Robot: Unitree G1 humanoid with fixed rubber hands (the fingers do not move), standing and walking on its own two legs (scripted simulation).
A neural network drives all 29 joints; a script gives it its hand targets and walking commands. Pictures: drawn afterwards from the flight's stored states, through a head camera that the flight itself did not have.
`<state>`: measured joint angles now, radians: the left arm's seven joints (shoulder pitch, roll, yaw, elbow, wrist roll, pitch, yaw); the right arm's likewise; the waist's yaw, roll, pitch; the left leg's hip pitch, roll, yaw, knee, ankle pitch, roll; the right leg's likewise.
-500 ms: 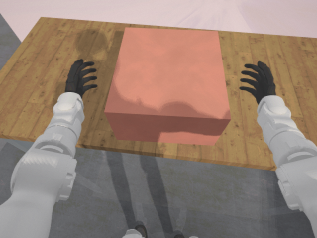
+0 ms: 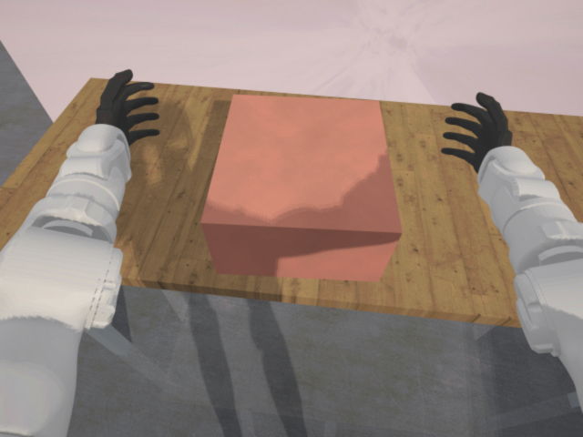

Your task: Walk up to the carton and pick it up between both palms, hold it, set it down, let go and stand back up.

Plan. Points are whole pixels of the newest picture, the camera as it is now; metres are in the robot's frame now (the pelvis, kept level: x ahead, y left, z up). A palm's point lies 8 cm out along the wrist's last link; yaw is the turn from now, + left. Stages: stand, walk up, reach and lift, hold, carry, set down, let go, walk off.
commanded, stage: set down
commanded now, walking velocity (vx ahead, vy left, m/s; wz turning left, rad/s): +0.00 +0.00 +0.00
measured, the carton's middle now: (301, 183) +0.54 -0.01 +0.00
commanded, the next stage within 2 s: none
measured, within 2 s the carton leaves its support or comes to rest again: neither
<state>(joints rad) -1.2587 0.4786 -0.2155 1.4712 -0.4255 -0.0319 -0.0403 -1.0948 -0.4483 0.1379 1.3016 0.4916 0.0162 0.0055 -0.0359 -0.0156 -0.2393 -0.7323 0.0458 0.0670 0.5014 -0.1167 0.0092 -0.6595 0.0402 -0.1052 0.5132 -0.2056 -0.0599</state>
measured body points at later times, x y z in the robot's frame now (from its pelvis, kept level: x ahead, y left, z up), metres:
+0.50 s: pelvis +0.02 +0.02 +0.02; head +0.05 +0.03 +0.46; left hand +0.44 +0.25 +0.11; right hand +0.42 -0.24 +0.10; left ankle +0.06 +0.12 -0.73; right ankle +0.01 -0.08 -0.73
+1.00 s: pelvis +0.01 +0.01 +0.02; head +0.01 +0.03 +0.47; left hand +0.36 +0.24 +0.06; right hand +0.34 -0.23 +0.06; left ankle +0.06 +0.12 -0.73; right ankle +0.01 -0.08 -0.73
